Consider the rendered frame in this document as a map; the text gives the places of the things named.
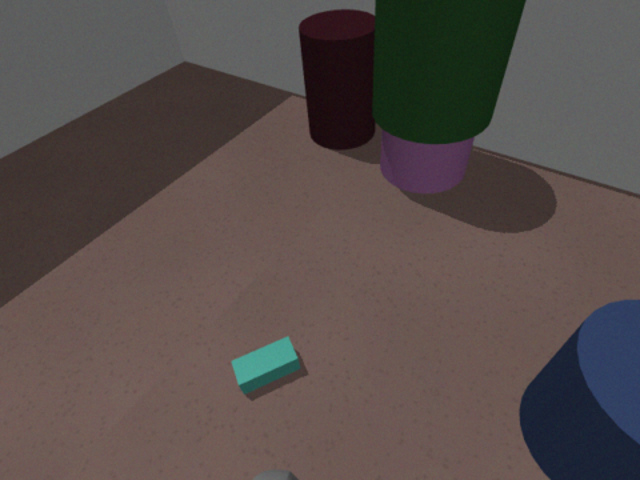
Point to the potted plant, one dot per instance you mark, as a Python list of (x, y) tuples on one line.
[(438, 69)]

